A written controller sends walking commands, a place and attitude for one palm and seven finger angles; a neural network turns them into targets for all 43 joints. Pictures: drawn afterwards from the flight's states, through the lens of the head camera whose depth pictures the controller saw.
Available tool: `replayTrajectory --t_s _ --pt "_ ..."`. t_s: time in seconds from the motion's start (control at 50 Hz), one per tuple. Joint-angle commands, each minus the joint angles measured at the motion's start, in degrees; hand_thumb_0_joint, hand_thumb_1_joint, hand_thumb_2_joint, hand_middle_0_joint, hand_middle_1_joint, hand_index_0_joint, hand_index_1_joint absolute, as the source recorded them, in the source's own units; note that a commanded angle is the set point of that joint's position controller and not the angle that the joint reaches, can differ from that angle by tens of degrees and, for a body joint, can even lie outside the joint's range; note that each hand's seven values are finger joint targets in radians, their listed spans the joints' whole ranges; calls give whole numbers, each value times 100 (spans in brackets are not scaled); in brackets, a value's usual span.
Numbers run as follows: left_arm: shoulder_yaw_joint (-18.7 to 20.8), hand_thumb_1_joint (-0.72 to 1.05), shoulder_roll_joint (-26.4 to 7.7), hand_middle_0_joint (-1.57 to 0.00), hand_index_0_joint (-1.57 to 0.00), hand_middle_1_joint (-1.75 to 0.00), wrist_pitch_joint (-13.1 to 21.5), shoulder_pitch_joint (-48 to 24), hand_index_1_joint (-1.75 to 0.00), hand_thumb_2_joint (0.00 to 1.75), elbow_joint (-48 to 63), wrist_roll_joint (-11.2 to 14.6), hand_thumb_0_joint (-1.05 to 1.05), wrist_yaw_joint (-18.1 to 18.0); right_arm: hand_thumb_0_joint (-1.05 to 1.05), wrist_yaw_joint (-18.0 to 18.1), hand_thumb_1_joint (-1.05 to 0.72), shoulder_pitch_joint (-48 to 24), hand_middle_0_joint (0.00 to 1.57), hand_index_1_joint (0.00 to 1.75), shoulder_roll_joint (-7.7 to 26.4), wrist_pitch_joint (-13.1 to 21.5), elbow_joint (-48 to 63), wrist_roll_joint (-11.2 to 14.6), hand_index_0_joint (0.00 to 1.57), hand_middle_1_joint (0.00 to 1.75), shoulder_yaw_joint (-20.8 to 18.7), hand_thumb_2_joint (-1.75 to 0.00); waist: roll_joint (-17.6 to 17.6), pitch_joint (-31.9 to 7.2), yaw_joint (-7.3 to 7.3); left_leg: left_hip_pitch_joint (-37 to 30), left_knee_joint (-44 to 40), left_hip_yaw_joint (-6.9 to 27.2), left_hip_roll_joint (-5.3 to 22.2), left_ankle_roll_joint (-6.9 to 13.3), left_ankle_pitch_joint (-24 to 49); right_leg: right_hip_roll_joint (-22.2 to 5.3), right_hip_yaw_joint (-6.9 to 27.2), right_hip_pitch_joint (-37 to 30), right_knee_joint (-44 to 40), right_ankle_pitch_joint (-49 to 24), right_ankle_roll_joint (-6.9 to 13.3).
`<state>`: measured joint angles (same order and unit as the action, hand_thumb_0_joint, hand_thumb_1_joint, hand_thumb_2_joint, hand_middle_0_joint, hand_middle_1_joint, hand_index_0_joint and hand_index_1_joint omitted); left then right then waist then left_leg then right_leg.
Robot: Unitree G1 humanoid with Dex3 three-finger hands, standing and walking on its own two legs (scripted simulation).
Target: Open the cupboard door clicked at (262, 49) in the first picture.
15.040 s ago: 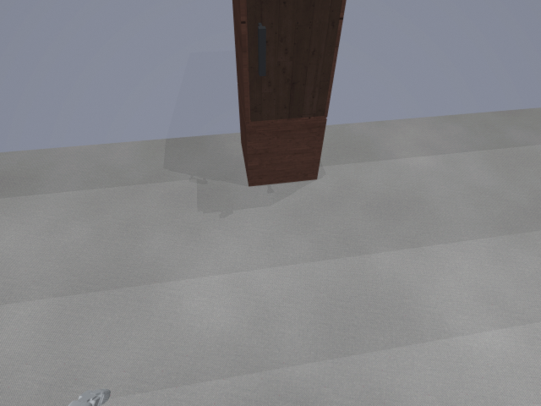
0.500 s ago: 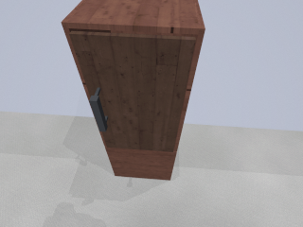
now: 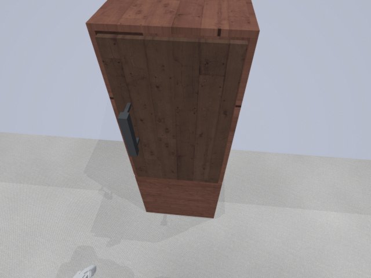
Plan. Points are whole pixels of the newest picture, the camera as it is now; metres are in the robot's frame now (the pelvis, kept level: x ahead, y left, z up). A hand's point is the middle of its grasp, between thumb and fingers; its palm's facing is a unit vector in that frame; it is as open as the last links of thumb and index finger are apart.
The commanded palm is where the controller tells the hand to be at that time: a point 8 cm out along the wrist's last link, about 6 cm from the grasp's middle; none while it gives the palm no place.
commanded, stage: raise the hand with hooked fingers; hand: left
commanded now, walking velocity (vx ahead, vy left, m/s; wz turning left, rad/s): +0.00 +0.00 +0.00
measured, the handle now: (131, 130) +0.51 +0.21 -0.02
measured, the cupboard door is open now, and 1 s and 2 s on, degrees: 0 0 0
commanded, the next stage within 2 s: move the hooked fingers beside the handle in 2.00 s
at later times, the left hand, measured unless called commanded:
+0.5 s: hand (89, 270) +0.14 +0.21 -0.04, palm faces +0.08 -0.99 -0.08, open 9.6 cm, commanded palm +0.14 +0.26 -0.04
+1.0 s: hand (82, 241) +0.20 +0.25 -0.04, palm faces -0.06 -1.00 -0.06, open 12.6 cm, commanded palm +0.17 +0.30 -0.02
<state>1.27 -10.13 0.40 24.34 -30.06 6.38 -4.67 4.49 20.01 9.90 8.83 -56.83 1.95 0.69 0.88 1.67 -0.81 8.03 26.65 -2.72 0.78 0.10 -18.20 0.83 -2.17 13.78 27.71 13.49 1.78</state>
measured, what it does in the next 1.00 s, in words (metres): lowers itself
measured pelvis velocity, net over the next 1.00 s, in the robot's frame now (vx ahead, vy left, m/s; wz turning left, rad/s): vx -0.04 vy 0.01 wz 0.04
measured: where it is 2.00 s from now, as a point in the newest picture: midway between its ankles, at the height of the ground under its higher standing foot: outside the picture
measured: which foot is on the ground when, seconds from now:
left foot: down 0.00-1.00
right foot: down 0.00-1.00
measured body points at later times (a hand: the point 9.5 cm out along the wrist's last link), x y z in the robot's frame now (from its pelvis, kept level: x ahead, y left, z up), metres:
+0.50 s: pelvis -0.05 +0.00 -0.10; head +0.02 +0.03 +0.35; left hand +0.13 +0.26 -0.03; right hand +0.20 -0.20 -0.15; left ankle -0.04 +0.11 -0.74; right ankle +0.01 -0.10 -0.74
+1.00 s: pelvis -0.04 +0.01 -0.08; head +0.03 +0.03 +0.37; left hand +0.19 +0.30 -0.03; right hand +0.13 -0.25 -0.14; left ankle -0.04 +0.11 -0.74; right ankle +0.01 -0.10 -0.74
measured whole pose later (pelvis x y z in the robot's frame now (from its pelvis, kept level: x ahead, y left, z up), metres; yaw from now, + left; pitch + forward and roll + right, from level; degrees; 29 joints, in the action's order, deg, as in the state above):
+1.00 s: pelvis -0.04 +0.01 -0.08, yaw +2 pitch +14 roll -2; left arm 16.0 -19.9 19.3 11.6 -10.3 18.4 25.6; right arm 4.8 15.2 17.4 13.3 -31.3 2.9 0.2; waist 0.5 -5.6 1.1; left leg 46.7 63.8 0.8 0.4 1.4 -30.7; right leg -1.0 -5.6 49.0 59.1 23.7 1.1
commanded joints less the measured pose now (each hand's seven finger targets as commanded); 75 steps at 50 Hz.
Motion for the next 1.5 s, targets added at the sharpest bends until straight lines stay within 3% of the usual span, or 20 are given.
replayTrajectory --t_s 0.0,0.04,0.1,0.14,0.18,0.24,0.3,0.36,0.46,0.54,0.58,0.64,0.74,0.84,0.94,1.02,1.14,1.28,1.38,1.48 --pt "156 76 -304 -21 -21 -39 919 -1278 -39 84 2914 432 0 102 0 69 -90 -898 20 30 1185 1016 1688 58 20 30 -298 -90 -461 -391 420 799 48 401 37 135 955 -194 -114 530 -25 -150 -110" --pt "344 71 -151 -21 -21 -42 1462 -728 -42 82 1749 364 0 463 0 -8 -90 -840 20 30 1207 1088 1979 -59 20 30 -388 -90 -1272 128 343 1665 568 424 -108 131 325 -182 -226 1392 281 663 -137" --pt "423 64 240 -22 -22 -47 2586 723 -47 79 1369 679 0 1398 0 -255 -90 -1027 20 30 1132 1180 2607 -143 20 30 -511 -90 -1921 -456 -174 2663 1406 256 -244 8 -38 -157 -152 1686 1120 1036 -86" --pt "714 60 -33 -22 -22 -50 3209 1127 -50 77 1410 829 0 2162 0 -489 -90 -1122 20 30 1209 1151 3004 -157 20 30 -584 -90 -879 -963 -380 2830 1905 118 -386 -93 286 -195 -13 1535 1759 240 80" --pt "1046 55 -604 -22 -22 -53 3638 642 -53 75 1617 780 0 2736 0 -564 -90 -1279 20 30 1262 1073 3275 -139 20 30 -603 -90 -340 -1279 -296 3312 2431 46 -419 -94 308 -268 143 1814 2244 -49 128" --pt "1378 48 -1047 -23 -23 -57 3396 -145 -57 72 2530 837 0 2742 0 -488 -90 -1333 20 30 1255 841 3710 -104 20 30 -606 -90 -195 -1651 -353 3848 2747 30 -410 13 -7 -228 356 2139 2577 466 67" --pt "1318 41 -929 -24 -24 -62 3352 -990 -62 69 3980 1005 0 2336 0 -421 -90 -1199 20 30 1127 755 3966 -102 20 30 -544 -90 672 -2165 -185 3545 2910 178 -304 60 47 -160 290 2405 2784 467 60" --pt "1202 34 -1046 -24 -24 -66 3534 -1405 -66 66 5311 916 0 2037 0 -298 -90 -910 20 30 1122 680 3853 -175 20 30 -483 -90 667 -2748 98 3155 3170 400 -144 109 545 -67 223 2569 2986 7 49" --pt "528 22 -905 -25 -25 -74 3194 -1631 -74 61 4629 719 0 2397 0 -167 -90 -860 20 30 1254 723 3503 -125 20 30 -302 -90 457 -1977 580 3594 3280 644 -46 150 -144 -1 3 3274 2867 789 -2" --pt "1011 13 -1194 -25 -25 -80 2059 -796 -80 57 3152 847 0 2814 0 -68 -90 -956 20 30 1317 672 3571 65 20 30 -291 -90 -106 -1870 237 4027 2888 641 -141 129 -745 -7 -7 2873 2514 1468 -43" --pt "1539 8 -1509 -26 -26 -82 1611 -720 -82 55 3499 1055 0 2802 0 -46 -90 -1097 20 30 1279 595 3792 110 20 30 -295 -90 -208 -2374 -16 3939 2675 542 -222 116 -621 -106 31 2292 2321 1494 -97" --pt "2135 1 -1645 -26 -26 -87 1508 -663 -87 52 3923 1406 0 2494 0 -10 -90 -1208 20 30 1086 573 3897 58 20 30 -246 -90 -323 -2692 -293 3804 2579 506 -218 86 -69 -94 43 1694 2335 1062 -67" --pt "1961 -10 -1494 -27 -27 -94 2373 -1211 -94 47 4022 1255 0 2014 0 -56 -90 -940 20 30 1046 683 3607 -46 20 30 -228 -90 -143 -1941 20 3878 2606 508 -127 75 -142 -50 -5 2297 2390 1133 -33" --pt "1504 -22 -1463 -28 -28 -102 2608 -1731 -102 42 3087 1133 0 2655 0 -26 -90 -690 20 30 1346 798 3470 40 20 30 -261 -90 -80 -1547 385 3997 2670 485 -169 137 -914 -101 166 2760 2145 1927 -51" --pt "2218 -34 -2288 -29 -29 -110 2265 -1985 -110 37 3315 1441 0 3162 0 76 -90 -607 20 30 1443 857 3502 96 20 30 -269 -90 474 -2315 127 3362 2498 470 -165 144 -65 -54 141 1959 2126 985 -12" --pt "2576 -43 -2267 -29 -29 -115 2345 -1836 -115 33 3473 1598 0 2890 0 18 -90 -579 20 30 1326 865 3421 34 20 30 -263 -90 568 -2428 -3 2978 2394 497 -131 63 859 -4 -70 1696 2290 -93 -12" --pt "2250 -50 -1990 -30 -30 -120 2069 -2166 -120 30 2387 1463 0 3073 0 -74 -90 -521 20 30 1431 696 3404 34 20 30 -237 -90 355 -1657 236 3211 2382 494 -112 24 710 50 -162 2128 2259 -77 0" --pt "2712 -50 -2756 -30 -30 -120 1970 -3081 -120 30 2734 1548 0 3527 0 -24 -90 -457 20 30 1478 681 3450 22 20 30 -211 -90 636 -2607 143 2530 2318 557 -76 -18 1438 48 -116 1712 2228 -569 4" --pt "2990 -50 -2874 -30 -30 -120 2162 -3336 -120 30 2187 1659 0 3504 0 -8 -90 -438 20 30 1460 644 3303 -4 20 30 -167 -90 506 -2300 125 2583 2245 612 -48 -116 1503 79 -198 1877 2252 -453 25" --pt "2868 -50 -2881 -30 -30 -120 1815 -3557 -120 30 1354 1626 0 3858 0 5 -90 -424 20 30 1549 549 3318 60 20 30 -168 -90 405 -2174 169 2801 2108 524 -81 -16 893 31 -117 1834 2044 -108 16"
